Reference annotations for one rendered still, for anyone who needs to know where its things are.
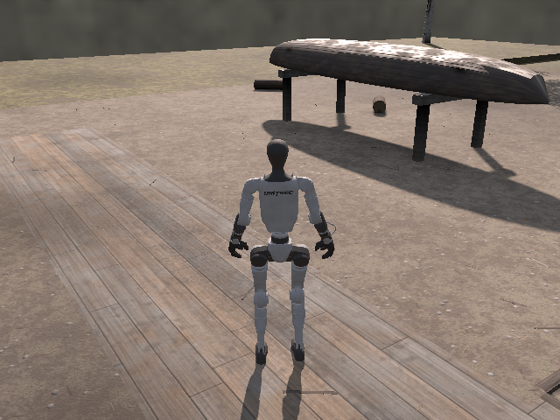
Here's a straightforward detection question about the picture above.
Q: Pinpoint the robot left thigh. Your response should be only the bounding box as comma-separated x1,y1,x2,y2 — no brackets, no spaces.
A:
250,245,269,308

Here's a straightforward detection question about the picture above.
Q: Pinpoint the robot right forearm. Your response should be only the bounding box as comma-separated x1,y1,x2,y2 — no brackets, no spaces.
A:
314,211,333,244

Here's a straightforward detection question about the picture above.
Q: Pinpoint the left robot hand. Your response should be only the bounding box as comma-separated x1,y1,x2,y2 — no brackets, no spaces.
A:
228,241,249,258

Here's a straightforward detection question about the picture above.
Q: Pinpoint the robot left forearm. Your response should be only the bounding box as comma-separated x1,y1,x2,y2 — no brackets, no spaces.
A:
230,213,246,244

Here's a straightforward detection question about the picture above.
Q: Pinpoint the robot left upper arm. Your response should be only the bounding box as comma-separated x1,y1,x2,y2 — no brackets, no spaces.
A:
237,178,260,227

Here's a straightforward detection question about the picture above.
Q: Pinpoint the left robot foot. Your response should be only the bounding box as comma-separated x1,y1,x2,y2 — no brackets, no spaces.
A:
255,341,268,365

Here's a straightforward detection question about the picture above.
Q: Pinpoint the robot right upper arm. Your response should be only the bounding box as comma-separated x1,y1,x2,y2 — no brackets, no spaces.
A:
297,177,323,225

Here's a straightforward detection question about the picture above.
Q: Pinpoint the right robot hand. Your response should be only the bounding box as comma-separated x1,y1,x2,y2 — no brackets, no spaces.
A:
315,240,335,259

